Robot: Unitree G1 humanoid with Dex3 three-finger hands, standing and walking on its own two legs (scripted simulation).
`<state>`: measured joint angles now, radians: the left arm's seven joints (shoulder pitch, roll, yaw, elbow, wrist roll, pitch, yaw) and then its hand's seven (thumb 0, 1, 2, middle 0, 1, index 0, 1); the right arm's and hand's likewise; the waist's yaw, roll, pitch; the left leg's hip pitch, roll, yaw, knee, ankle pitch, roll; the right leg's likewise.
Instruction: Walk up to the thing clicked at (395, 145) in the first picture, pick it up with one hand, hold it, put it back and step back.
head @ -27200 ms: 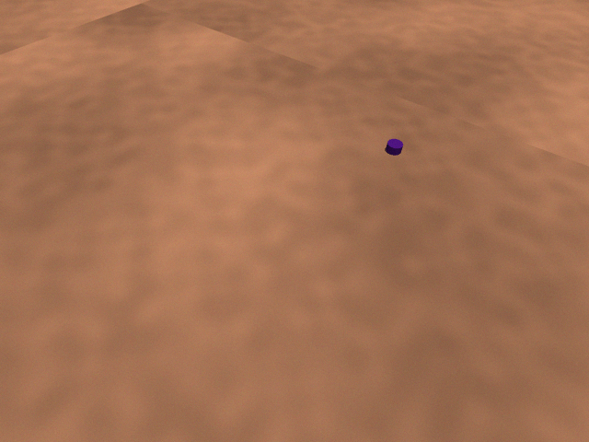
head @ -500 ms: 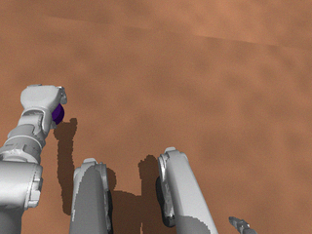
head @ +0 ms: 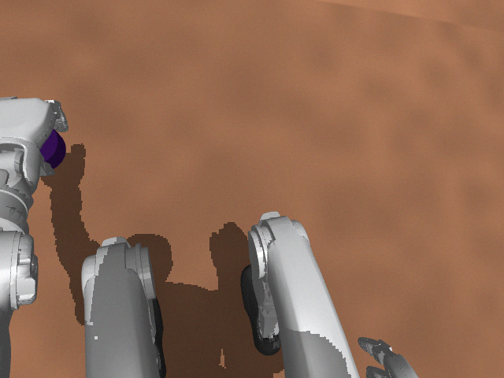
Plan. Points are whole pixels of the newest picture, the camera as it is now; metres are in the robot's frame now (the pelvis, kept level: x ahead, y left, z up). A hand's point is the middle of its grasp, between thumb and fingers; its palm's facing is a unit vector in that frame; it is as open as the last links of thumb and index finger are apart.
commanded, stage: crouch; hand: left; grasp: from above
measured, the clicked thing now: (34, 145) +0.49 +0.27 -0.21
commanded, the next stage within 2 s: lower in 0.40 s
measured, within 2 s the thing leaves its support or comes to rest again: rests again in 1.68 s
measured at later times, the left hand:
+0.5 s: hand (48, 148) +0.49 +0.26 -0.22, palm faces -0.45 -0.03 -0.89, open 9.1 cm
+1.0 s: hand (62, 156) +0.49 +0.26 -0.28, palm faces -0.46 -0.04 -0.89, open 9.0 cm
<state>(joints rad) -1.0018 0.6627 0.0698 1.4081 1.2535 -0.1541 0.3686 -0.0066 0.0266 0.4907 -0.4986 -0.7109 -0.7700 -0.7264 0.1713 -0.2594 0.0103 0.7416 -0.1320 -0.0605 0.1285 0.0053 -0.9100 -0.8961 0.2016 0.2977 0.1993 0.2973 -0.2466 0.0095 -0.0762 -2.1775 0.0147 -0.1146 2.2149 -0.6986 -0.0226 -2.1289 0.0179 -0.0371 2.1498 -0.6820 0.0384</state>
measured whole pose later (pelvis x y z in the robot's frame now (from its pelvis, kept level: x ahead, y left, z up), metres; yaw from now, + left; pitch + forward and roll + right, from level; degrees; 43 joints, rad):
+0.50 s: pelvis -0.01 +0.00 -0.05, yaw -2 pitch +35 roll -8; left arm -1.09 0.76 0.07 1.56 1.28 -0.16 0.41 -0.01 0.04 0.46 -0.51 -0.69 -0.78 -0.71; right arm 0.17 -0.27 0.10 0.74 -0.16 -0.07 0.14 0.01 -0.91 -0.89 0.20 0.30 0.20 0.30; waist -0.31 -0.01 -0.02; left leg -2.32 0.01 -0.15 2.39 -0.69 -0.02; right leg -2.25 0.03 -0.06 2.30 -0.66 0.05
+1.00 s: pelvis +0.00 +0.00 -0.08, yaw -4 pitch +33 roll -10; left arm -1.07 0.85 0.10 1.58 1.31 -0.19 0.46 -0.01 0.03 0.46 -0.55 -0.64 -0.81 -0.67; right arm 0.17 -0.30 0.15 0.71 -0.19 -0.10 0.16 0.00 -0.92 -0.89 0.20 0.30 0.20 0.30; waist -0.34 -0.05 0.06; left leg -2.37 0.00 -0.20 2.48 -0.70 -0.03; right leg -2.29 0.04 -0.09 2.36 -0.66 0.05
